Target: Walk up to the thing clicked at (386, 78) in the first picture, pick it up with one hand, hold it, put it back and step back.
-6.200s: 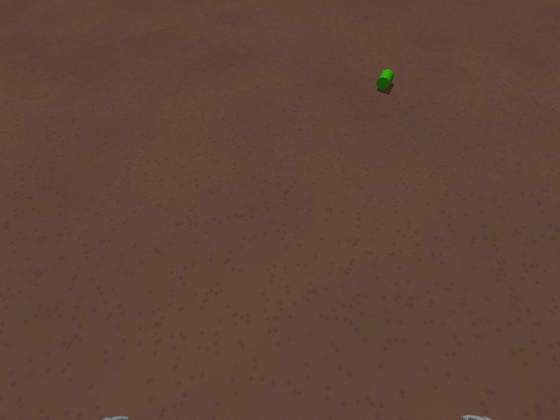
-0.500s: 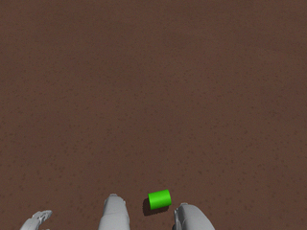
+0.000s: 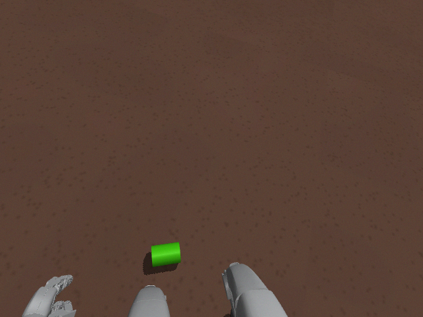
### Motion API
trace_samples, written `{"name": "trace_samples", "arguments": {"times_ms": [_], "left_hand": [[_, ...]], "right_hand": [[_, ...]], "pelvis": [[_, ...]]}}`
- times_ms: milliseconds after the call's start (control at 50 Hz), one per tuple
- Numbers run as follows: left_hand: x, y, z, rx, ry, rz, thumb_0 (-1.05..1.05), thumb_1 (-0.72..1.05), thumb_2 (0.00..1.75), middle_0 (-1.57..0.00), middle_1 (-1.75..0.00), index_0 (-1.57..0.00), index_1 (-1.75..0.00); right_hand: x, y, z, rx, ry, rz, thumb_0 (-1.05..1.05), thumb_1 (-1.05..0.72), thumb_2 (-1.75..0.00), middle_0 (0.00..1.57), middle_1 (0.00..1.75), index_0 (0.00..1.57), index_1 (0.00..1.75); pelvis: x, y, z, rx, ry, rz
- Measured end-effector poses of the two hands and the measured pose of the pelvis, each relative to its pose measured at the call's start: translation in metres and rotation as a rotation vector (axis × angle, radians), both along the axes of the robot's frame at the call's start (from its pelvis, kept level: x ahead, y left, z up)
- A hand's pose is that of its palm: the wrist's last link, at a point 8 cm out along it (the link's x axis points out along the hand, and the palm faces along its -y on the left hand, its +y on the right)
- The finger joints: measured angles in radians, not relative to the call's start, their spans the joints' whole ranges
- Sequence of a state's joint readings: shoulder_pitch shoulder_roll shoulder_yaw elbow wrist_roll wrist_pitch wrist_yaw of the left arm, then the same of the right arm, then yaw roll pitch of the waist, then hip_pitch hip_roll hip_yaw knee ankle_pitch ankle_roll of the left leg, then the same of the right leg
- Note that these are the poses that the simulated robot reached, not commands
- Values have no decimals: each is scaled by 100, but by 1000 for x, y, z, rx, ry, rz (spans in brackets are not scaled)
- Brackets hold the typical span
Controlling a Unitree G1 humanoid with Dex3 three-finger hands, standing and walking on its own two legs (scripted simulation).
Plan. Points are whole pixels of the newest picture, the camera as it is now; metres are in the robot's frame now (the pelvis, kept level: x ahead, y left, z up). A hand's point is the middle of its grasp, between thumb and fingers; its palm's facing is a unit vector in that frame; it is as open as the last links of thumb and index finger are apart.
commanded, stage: walk up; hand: left
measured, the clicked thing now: (166, 254) +0.36 +0.11 -0.71
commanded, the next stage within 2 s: none
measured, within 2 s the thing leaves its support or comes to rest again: neither
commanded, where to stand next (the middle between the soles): +0.03 -0.25 m, yaw +7 degrees
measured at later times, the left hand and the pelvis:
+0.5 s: hand out of the picture +0.00 +0.08 -0.15, palm faces +0.01 -0.93 -0.36, open 7.4 cm; pelvis -0.09 -0.21 -0.01, yaw +3 degrees
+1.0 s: hand out of the picture -0.16 -0.09 -0.13, palm faces +0.10 -0.91 -0.41, open 7.4 cm; pelvis -0.14 -0.37 +0.00, yaw +3 degrees
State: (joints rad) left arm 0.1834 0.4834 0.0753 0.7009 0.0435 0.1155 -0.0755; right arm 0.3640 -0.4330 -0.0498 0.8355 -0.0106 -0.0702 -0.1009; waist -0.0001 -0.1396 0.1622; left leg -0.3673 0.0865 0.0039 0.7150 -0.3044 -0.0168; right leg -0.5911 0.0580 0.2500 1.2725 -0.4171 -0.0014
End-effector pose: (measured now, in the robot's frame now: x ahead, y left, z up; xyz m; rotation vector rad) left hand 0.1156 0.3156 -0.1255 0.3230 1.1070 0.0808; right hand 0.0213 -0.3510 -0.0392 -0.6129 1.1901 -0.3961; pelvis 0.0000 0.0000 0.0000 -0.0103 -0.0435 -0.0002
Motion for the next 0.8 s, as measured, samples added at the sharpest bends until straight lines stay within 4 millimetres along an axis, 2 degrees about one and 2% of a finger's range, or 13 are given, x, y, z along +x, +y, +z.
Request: {"name": "trace_samples", "arguments": {"times_ms": [60,120,180,220,260,340,440,520,580,660,740,800], "left_hand": [[-1,-22,-3,18,-16,-10,1,90,89,-21,-30,-20,-30],[-4,-51,-5,41,-31,-23,1,90,89,-21,-30,-20,-30],[-13,-86,-5,76,-52,-35,1,90,89,-20,-30,-20,-30],[-30,-112,-4,91,-55,-39,1,90,89,-20,-30,-20,-30],[-52,-136,1,83,-35,-25,1,90,89,-20,-30,-20,-30],[-92,-170,18,67,25,8,1,90,89,-21,-30,-20,-30],[-118,-189,24,75,-3,73,1,90,89,-21,-30,-21,-30],[-130,-202,8,69,-26,113,1,90,89,-21,-30,-20,-30],[-142,-227,1,43,2,110,1,90,89,-21,-30,-20,-30],[-161,-259,-3,2,36,97,1,90,89,-21,-30,-20,-30],[-182,-287,-8,-10,53,117,1,90,89,-21,-30,-20,-30],[-203,-309,-9,7,75,130,1,90,89,-21,-30,-20,-30]], "right_hand": [[-9,-40,3,-32,-24,14,0,-89,-90,21,30,21,30],[-19,-85,-3,-52,-36,34,0,-89,-90,21,30,21,30],[-29,-137,-24,-59,-35,43,0,-89,-90,21,30,21,30],[-35,-165,-40,-58,-26,17,0,-90,-90,21,30,21,30],[-40,-177,-51,-32,-19,-24,0,-90,-90,21,30,20,30],[-49,-178,-59,70,-9,-32,1,-90,-90,20,30,20,30],[-80,-177,-59,143,83,10,0,-90,-90,21,30,20,30],[-106,-189,-52,133,116,27,0,-90,-90,21,30,21,30],[-121,-211,-41,105,107,25,0,-89,-90,21,30,21,30],[-128,-251,-19,43,54,9,0,-89,-90,22,30,21,30],[-123,-293,-7,19,3,25,1,-89,-90,21,30,21,30],[-109,-322,-9,38,-48,59,1,-90,-90,21,30,21,30]], "pelvis": [[-14,-32,-7,4,-2,-22],[-29,-68,-17,16,3,-37],[-44,-107,-33,11,2,-45],[-55,-127,-40,-10,-12,-22],[-62,-141,-35,9,-14,-18],[-74,-162,-15,13,5,-19],[-84,-193,-7,0,16,26],[-98,-218,-12,27,8,57],[-110,-235,-8,22,-6,67],[-125,-261,-2,5,-11,56],[-137,-293,-2,-6,-9,44],[-140,-320,-5,-8,-6,27]]}}
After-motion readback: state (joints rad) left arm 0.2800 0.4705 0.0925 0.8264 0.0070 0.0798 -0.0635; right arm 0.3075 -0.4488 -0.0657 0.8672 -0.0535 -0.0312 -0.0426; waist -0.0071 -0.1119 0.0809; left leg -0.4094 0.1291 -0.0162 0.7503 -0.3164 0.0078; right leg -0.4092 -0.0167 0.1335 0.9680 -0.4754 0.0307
